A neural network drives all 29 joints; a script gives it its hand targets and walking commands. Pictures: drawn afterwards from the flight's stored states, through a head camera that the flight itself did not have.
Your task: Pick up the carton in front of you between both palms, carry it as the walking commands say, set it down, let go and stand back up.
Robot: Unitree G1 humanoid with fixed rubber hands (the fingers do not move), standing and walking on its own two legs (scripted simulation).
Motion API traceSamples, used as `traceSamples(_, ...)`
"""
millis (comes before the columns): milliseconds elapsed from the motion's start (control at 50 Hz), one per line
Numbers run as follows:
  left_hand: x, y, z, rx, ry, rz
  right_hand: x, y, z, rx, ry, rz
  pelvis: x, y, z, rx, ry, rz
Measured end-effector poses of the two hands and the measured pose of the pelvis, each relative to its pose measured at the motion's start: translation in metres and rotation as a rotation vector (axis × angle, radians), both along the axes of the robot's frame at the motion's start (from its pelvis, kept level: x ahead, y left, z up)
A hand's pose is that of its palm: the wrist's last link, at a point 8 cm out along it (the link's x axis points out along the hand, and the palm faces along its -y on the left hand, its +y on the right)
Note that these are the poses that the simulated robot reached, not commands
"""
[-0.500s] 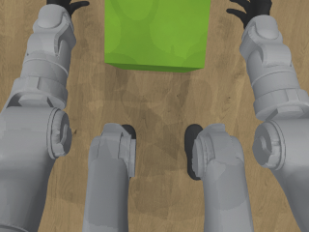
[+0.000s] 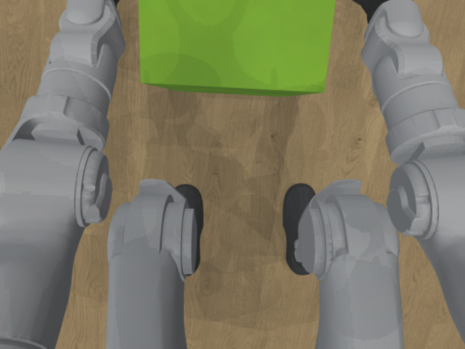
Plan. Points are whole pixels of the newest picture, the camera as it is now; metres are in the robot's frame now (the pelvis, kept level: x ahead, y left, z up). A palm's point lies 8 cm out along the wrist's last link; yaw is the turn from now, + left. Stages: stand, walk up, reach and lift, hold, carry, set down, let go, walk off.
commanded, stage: reach and lift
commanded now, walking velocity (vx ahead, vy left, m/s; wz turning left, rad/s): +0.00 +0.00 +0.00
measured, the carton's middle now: (235, 21) +0.53 +0.03 -0.24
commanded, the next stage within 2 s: none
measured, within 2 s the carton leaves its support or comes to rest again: leaves its support in 0.54 s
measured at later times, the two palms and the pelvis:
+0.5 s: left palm out of the picture +0.55 +0.17 -0.17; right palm out of the picture +0.54 -0.13 -0.17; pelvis +0.00 +0.00 +0.00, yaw +0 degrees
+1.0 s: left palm out of the picture +0.49 +0.17 +0.02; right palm out of the picture +0.50 -0.13 +0.02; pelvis -0.01 -0.01 +0.09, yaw +2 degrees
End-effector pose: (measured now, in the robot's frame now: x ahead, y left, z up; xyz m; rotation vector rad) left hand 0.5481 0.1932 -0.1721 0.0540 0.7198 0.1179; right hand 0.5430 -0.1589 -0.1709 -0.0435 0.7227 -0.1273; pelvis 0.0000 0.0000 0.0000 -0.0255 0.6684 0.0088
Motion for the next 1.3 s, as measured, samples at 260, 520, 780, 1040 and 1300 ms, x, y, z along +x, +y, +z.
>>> traceSamples(260,-0.003,-0.020,0.002,-0.012,0.007,-0.023,-0.003,0.029,0.002,0.027,-0.001,0.030,-0.009,-0.001,0.007,0.003,-0.016,0.002)
traceSamples(520,-0.002,-0.021,0.004,-0.028,0.041,-0.030,0.002,0.026,0.006,0.036,0.026,0.014,-0.002,0.001,-0.003,0.005,-0.025,0.003)
traceSamples(780,-0.024,-0.023,0.101,-0.050,-0.053,0.036,-0.016,0.030,0.104,0.060,-0.075,-0.041,-0.001,-0.003,0.022,0.006,0.040,0.012)
traceSamples(1040,-0.055,-0.024,0.204,-0.046,-0.017,0.042,-0.046,0.028,0.205,0.051,-0.039,-0.029,-0.015,-0.005,0.095,0.009,0.079,0.020)
traceSamples(1300,-0.071,-0.025,0.271,-0.053,-0.031,0.056,-0.058,0.027,0.274,0.054,-0.052,-0.024,0.000,-0.005,0.151,0.014,0.065,0.019)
